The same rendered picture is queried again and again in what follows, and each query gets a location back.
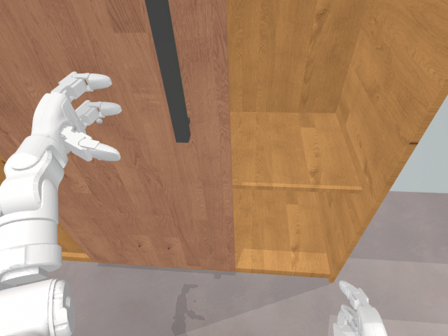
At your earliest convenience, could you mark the right robot hand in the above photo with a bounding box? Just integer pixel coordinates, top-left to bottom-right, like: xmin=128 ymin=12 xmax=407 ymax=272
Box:
xmin=333 ymin=280 xmax=387 ymax=336

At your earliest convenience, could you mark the left robot hand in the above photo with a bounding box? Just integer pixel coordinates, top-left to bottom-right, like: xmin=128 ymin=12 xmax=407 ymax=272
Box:
xmin=31 ymin=71 xmax=122 ymax=162

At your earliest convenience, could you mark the robot left upper arm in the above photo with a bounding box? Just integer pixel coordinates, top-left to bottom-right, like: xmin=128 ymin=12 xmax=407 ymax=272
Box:
xmin=0 ymin=279 xmax=76 ymax=336

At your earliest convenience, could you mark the left robot forearm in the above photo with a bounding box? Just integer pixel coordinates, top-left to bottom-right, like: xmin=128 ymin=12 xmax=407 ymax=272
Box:
xmin=0 ymin=135 xmax=68 ymax=291

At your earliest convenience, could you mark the handle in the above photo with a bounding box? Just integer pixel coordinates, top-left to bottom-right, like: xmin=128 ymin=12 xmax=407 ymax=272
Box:
xmin=145 ymin=0 xmax=190 ymax=143

